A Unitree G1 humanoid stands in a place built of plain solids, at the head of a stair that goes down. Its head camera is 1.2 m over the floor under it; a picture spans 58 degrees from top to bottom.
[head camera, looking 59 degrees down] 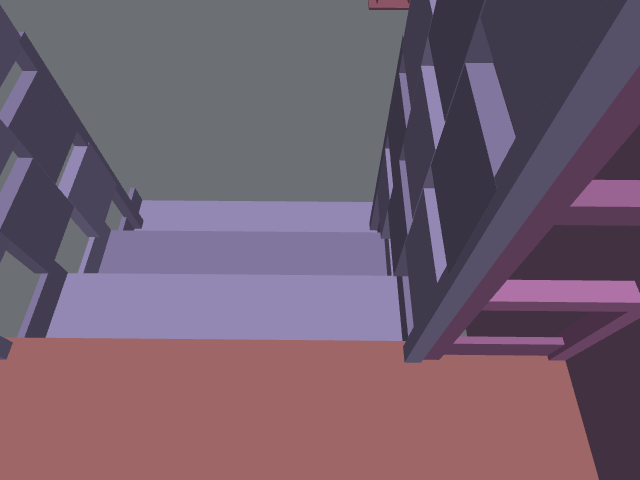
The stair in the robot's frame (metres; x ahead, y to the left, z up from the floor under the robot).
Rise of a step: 0.19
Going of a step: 0.30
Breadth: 1.22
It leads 1 degrees to the right of straight ahead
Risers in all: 4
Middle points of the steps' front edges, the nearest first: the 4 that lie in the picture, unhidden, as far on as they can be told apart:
0.39 0.32 0.00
0.69 0.32 -0.19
0.99 0.31 -0.38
1.29 0.31 -0.57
